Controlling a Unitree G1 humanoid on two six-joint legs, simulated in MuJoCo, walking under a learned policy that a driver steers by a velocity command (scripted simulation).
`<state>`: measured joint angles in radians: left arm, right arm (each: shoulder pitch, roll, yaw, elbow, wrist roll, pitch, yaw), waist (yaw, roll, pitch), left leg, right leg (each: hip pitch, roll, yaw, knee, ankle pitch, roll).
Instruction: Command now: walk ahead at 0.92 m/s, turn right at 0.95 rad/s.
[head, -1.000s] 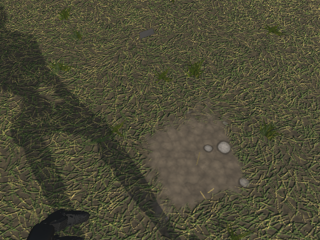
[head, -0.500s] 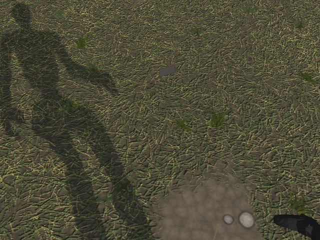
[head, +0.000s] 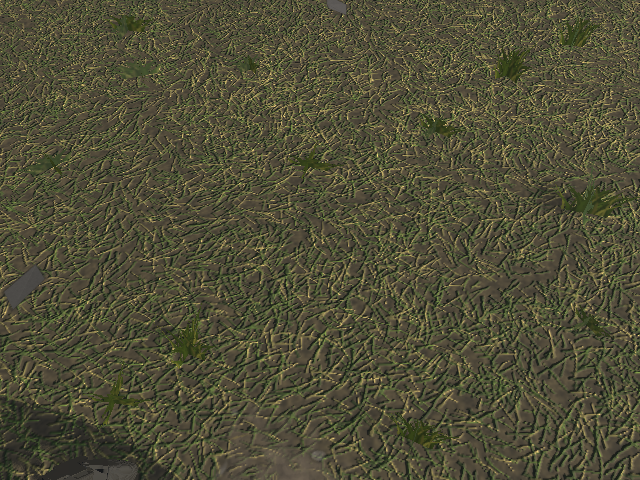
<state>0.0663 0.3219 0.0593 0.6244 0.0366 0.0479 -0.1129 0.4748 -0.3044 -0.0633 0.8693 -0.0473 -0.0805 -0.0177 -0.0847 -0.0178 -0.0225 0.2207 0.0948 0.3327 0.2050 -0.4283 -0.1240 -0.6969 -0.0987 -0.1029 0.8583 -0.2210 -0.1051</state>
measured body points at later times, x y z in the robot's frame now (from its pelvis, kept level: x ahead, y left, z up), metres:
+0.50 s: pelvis +0.46 -0.10 -0.01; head +0.49 -0.10 +0.44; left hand +0.53 +0.19 -0.13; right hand +0.59 -0.40 -0.08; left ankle +0.65 -0.08 -0.72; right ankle +0.18 -0.09 -0.69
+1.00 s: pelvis +0.92 -0.22 +0.01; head +0.96 -0.22 +0.45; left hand +1.16 +0.02 -0.06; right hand +0.93 -0.52 -0.11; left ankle +0.71 -0.11 -0.62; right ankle +1.02 -0.35 -0.71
